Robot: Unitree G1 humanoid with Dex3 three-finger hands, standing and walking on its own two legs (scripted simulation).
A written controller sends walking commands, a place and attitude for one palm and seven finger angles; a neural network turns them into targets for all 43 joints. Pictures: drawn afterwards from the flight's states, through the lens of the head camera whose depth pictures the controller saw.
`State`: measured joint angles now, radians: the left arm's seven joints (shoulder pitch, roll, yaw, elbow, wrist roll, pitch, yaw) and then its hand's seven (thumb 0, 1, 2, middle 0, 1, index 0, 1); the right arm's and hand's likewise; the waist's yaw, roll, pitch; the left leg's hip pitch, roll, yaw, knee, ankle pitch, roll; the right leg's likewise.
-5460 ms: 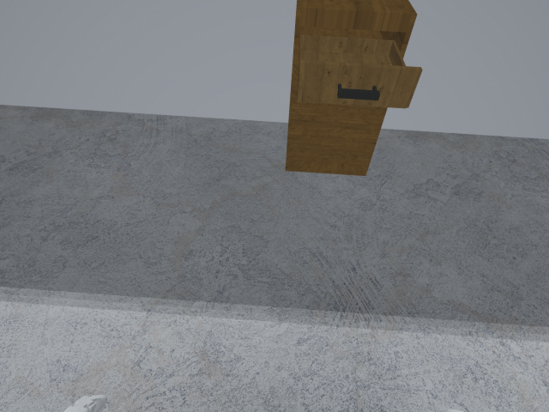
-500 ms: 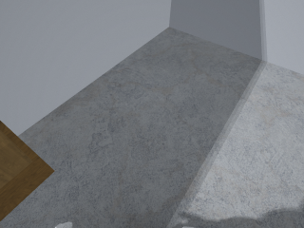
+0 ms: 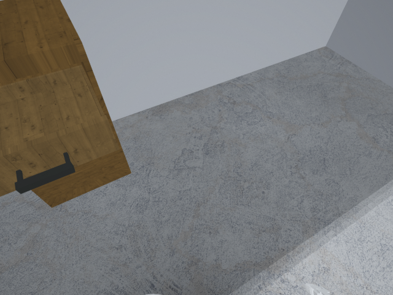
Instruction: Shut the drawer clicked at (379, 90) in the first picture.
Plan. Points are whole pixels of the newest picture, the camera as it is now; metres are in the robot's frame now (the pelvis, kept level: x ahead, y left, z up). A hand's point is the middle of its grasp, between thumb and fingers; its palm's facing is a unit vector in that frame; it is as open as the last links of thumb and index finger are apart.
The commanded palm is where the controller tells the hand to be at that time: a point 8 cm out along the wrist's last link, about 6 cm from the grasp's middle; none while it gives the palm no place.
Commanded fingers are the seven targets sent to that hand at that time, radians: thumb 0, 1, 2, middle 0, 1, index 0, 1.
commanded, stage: turn to face it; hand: left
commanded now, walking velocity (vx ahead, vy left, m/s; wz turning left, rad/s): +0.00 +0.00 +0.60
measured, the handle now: (44, 170) +0.39 +0.44 -0.09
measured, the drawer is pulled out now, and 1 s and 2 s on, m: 0.30 0.30 0.30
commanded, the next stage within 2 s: take the last steps up to it in 0.90 s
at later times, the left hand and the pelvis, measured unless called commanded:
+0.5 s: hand out of the picture +0.05 +0.20 -0.13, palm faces +0.30 -0.91 -0.30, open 7.4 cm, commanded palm none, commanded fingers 0.00 0.90 0.90 -0.20 -0.30 -0.20 -0.30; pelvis -0.01 -0.03 +0.00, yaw +18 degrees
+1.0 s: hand out of the picture -0.16 +0.19 -0.18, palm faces +0.55 -0.80 -0.25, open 7.4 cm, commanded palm none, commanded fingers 0.00 0.90 0.90 -0.20 -0.30 -0.20 -0.30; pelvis -0.06 +0.00 +0.00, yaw +30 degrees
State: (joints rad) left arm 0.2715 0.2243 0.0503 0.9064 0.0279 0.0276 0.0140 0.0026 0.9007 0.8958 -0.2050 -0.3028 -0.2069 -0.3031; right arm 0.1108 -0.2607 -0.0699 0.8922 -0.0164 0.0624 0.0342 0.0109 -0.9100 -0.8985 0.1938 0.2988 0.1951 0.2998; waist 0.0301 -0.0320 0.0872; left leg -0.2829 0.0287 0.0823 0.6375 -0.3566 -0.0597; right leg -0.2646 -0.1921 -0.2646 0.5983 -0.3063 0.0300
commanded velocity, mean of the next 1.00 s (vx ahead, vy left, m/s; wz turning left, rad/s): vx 0.01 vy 0.00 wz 0.44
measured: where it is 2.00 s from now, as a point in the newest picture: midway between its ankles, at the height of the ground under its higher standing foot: outside the picture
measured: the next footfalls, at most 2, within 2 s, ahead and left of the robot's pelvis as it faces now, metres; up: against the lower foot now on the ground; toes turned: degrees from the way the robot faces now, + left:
left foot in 0.02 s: +0.03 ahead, +0.13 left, +0.00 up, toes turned +6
right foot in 0.42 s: +0.08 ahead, -0.11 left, +0.00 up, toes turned +12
